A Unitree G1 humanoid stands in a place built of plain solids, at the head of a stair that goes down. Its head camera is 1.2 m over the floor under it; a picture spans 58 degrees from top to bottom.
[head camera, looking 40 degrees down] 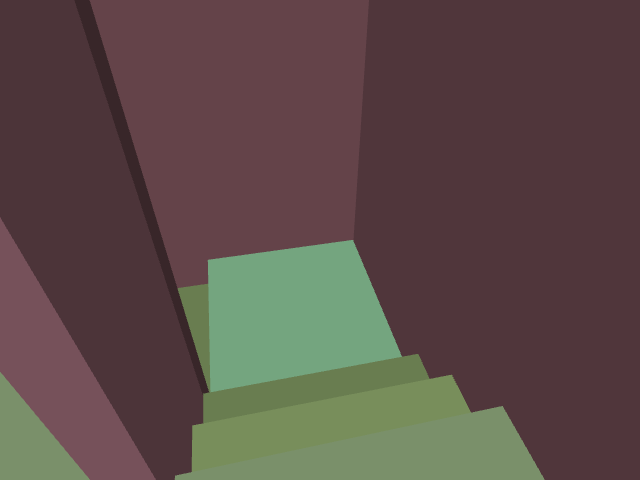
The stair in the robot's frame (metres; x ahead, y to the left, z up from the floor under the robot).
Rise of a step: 0.21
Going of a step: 0.25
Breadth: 0.94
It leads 13 degrees to the left of straight ahead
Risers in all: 3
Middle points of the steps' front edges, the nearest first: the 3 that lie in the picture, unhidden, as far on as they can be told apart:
0.57 -0.09 0.00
0.81 -0.03 -0.21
1.05 0.02 -0.41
